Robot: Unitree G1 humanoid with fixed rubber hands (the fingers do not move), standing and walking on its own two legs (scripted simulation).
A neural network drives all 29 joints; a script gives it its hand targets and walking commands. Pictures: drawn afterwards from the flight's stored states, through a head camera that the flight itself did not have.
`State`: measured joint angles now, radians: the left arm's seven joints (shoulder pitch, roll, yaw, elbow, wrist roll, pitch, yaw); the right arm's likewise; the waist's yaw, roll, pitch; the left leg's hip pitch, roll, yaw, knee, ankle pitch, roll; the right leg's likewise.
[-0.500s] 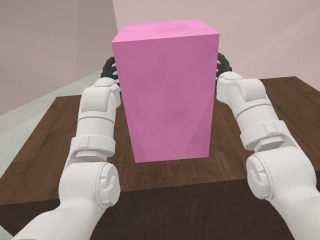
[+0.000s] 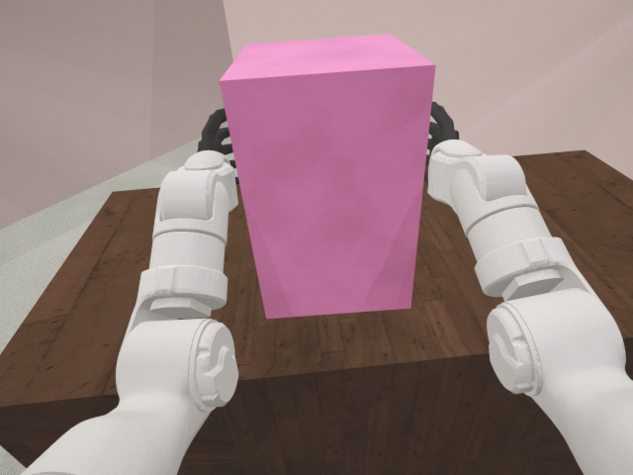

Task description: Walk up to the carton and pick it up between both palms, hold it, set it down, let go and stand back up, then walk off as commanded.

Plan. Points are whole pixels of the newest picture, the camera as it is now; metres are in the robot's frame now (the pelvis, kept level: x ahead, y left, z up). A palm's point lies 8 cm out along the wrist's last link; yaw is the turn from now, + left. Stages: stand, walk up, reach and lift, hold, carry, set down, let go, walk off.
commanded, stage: set down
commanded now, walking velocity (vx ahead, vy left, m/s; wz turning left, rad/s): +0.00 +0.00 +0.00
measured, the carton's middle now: (328, 175) +0.40 +0.00 +0.25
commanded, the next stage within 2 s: none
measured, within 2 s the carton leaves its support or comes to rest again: neither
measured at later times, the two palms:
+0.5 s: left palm (210, 191) +0.43 +0.16 +0.22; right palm (404, 184) +0.44 -0.11 +0.21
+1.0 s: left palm (211, 195) +0.43 +0.16 +0.21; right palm (402, 187) +0.45 -0.11 +0.20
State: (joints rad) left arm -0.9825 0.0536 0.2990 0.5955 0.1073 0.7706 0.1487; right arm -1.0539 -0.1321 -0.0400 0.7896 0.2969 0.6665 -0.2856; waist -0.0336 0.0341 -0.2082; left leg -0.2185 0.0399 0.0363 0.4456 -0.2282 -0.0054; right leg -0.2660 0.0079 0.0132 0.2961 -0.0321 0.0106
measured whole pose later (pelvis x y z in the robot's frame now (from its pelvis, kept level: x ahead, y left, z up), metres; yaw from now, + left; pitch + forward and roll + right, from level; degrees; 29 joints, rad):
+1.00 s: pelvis +0.04 +0.01 +0.00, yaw +1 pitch +1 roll -2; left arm -0.86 0.01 0.33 0.61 0.14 0.53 0.15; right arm -0.96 -0.06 -0.05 0.97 0.19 0.29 -0.20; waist -0.03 0.02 -0.13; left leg -0.16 0.04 0.01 0.42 -0.27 -0.01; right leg -0.20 0.01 -0.01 0.26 -0.08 0.02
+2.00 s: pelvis +0.06 +0.01 +0.00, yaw +1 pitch +2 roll -2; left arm -0.82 -0.06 0.39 0.74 0.15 0.31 0.19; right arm -0.94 -0.05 -0.22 1.09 -0.02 0.11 -0.11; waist 0.05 0.03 -0.08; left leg -0.16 0.05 0.01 0.40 -0.28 -0.01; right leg -0.20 0.01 -0.01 0.25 -0.09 0.02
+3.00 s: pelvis +0.07 +0.01 +0.00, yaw +1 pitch +6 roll -2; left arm -0.73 -0.13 0.44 0.77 0.22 0.15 0.17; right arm -0.83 -0.01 -0.38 1.10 -0.22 -0.07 -0.06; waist 0.06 0.03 -0.06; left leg -0.20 0.05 0.01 0.40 -0.29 -0.01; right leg -0.24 0.01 -0.01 0.24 -0.10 0.02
